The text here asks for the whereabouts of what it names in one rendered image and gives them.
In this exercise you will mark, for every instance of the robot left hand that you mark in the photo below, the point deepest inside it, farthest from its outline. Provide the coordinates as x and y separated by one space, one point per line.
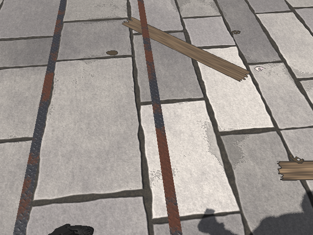
68 229

